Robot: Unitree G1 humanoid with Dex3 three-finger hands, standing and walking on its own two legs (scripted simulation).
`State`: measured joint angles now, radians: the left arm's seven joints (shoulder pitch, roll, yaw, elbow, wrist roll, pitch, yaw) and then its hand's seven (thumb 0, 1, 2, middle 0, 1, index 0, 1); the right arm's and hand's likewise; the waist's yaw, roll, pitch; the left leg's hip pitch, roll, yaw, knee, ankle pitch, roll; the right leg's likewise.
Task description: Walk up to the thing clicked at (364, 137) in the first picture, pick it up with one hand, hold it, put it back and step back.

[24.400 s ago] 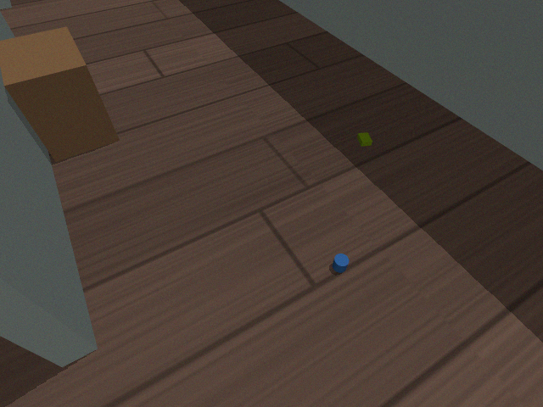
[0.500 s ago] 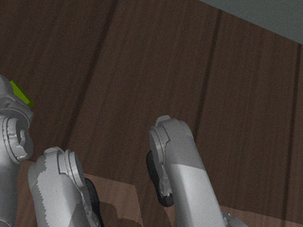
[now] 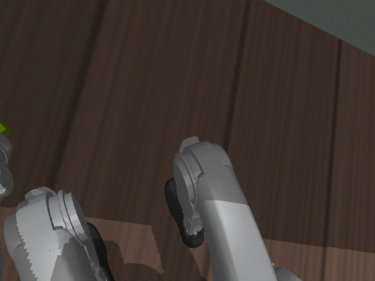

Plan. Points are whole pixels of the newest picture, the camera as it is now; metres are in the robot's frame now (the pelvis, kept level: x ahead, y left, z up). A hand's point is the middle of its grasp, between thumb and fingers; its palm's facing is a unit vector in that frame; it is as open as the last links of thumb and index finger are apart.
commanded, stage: rest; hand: left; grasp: from above
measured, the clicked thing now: out of the picture +0.47 +0.28 -0.24
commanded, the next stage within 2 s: open in 1.16 s
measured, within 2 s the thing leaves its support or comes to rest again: rests again in 0.96 s
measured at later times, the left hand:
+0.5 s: hand out of the picture +0.46 +0.28 -0.24, palm faces -0.29 -0.33 -0.90, open 10.1 cm
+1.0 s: hand out of the picture +0.46 +0.28 -0.26, palm faces -0.30 -0.31 -0.90, open 10.1 cm
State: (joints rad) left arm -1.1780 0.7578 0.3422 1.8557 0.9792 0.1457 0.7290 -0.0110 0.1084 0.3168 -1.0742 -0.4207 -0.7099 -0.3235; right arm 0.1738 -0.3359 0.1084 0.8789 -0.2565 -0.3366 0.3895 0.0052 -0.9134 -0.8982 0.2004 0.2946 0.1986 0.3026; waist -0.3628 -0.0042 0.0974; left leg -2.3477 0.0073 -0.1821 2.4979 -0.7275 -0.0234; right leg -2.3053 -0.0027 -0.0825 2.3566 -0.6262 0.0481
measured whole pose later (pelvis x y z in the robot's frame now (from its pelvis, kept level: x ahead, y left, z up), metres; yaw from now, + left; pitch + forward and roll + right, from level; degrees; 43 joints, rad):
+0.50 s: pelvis +0.00 +0.00 +0.00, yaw -3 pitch +30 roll -13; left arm -1.21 0.89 0.33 1.91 0.97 0.12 0.79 -0.01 0.11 0.31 -1.07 -0.42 -0.71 -0.32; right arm 0.16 -0.37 0.21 0.81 -0.27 -0.38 0.44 0.00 -0.91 -0.90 0.20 0.29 0.20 0.30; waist -0.42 -0.08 0.20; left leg -2.33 0.01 -0.23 2.52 -0.73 -0.02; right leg -2.26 0.01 -0.13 2.34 -0.61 0.06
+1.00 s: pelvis -0.01 +0.01 +0.00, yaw -4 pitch +28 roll -14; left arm -1.23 0.95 0.28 1.89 0.92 0.15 0.78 -0.01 0.11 0.31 -1.09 -0.40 -0.73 -0.29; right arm 0.14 -0.38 0.28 0.77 -0.26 -0.41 0.44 0.00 -0.91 -0.90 0.20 0.29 0.20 0.30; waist -0.45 -0.11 0.25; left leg -2.32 0.01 -0.26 2.53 -0.73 -0.02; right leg -2.23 0.01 -0.15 2.32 -0.60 0.07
